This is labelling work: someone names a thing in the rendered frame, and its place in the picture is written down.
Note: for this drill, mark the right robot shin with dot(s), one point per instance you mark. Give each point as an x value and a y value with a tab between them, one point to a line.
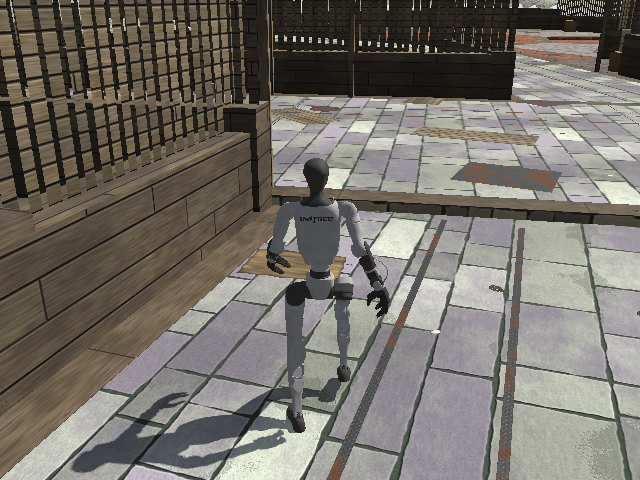
343	337

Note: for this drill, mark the humanoid robot torso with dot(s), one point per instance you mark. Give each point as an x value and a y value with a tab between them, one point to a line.
318	239

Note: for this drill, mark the robot right hand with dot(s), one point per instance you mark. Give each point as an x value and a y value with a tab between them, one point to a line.
384	300

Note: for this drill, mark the robot right forearm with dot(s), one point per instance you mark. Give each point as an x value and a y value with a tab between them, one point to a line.
371	270

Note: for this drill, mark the robot left forearm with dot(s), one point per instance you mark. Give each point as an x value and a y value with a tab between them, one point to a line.
271	257

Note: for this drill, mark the robot right upper arm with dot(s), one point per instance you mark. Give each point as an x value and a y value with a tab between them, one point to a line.
354	226

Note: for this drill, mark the robot left upper arm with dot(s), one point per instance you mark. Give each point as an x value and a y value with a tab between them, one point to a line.
285	213

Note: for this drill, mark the robot left hand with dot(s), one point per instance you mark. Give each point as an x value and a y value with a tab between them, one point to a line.
281	261

